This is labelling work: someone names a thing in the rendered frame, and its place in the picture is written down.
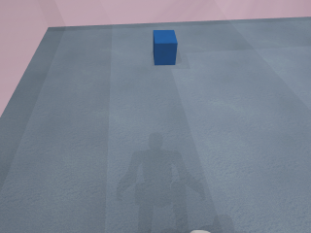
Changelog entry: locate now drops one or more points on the carton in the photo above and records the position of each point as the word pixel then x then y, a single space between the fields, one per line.
pixel 164 47

